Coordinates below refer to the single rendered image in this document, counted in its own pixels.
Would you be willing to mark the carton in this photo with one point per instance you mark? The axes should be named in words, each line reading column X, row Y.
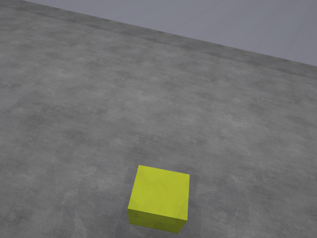
column 159, row 199

